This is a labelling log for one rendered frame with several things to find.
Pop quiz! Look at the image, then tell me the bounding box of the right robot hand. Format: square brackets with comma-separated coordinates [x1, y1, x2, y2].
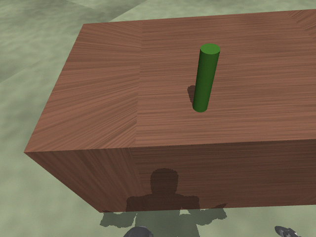
[275, 226, 298, 237]

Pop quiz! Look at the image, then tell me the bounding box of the can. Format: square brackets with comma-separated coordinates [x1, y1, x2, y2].
[193, 43, 220, 112]

